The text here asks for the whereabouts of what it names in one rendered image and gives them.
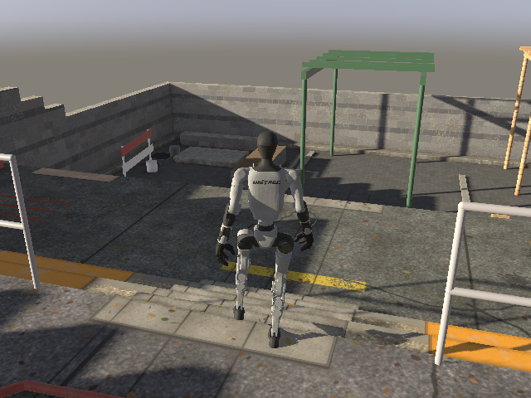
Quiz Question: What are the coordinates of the robot right shin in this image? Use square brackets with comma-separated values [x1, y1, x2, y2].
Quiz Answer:
[271, 282, 286, 337]

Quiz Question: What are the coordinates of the robot right forearm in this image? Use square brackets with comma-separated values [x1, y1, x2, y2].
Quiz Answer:
[297, 201, 312, 235]

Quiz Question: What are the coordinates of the right robot thigh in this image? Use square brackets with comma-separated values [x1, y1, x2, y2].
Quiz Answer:
[271, 232, 294, 296]

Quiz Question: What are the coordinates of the robot left forearm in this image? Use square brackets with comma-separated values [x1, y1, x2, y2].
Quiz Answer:
[217, 202, 236, 245]

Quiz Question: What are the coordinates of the left robot hand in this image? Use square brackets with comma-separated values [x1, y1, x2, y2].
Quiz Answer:
[216, 242, 235, 266]

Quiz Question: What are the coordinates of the left robot upper arm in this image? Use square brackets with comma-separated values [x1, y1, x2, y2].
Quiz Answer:
[228, 167, 250, 215]

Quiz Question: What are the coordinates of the right robot upper arm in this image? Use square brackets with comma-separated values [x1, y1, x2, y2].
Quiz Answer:
[284, 167, 305, 213]

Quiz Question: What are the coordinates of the right robot hand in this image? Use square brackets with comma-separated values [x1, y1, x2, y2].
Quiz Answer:
[295, 232, 314, 251]

